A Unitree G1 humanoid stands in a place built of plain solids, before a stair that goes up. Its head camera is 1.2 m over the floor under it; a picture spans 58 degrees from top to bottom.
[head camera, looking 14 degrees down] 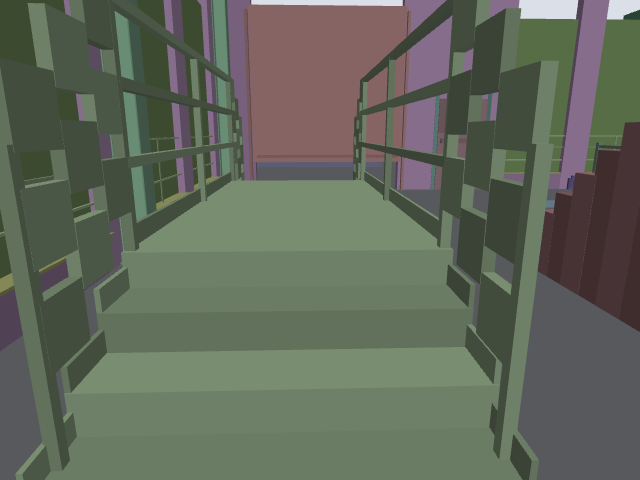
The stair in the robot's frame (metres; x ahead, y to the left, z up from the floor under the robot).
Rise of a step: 0.17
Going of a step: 0.28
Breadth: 1.50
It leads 2 degrees to the left of straight ahead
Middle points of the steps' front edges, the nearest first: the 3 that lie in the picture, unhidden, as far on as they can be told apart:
1.32 0.12 0.34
1.60 0.13 0.51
1.88 0.14 0.68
